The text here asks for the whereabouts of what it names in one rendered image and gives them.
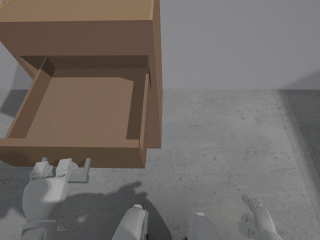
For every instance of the handle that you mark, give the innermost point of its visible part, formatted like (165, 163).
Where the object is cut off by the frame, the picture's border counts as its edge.
(81, 178)

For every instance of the robot right hand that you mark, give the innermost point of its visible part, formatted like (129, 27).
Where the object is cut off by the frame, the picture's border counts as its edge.
(252, 225)

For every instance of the robot left forearm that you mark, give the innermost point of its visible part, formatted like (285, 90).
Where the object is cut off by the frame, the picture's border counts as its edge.
(39, 230)

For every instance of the cabinet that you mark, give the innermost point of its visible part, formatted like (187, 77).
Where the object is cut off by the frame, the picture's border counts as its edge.
(33, 29)

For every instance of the robot right thigh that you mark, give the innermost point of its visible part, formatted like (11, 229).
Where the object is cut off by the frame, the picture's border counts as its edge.
(201, 227)

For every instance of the robot left hand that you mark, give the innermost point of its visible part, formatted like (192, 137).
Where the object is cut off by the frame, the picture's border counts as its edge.
(44, 197)

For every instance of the robot thigh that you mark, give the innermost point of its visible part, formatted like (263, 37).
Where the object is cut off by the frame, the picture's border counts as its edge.
(201, 227)
(133, 226)

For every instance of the drawer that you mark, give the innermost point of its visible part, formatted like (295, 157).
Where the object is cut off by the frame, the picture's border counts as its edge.
(83, 106)

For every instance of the robot left thigh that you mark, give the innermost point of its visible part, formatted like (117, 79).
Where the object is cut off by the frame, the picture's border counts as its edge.
(133, 226)

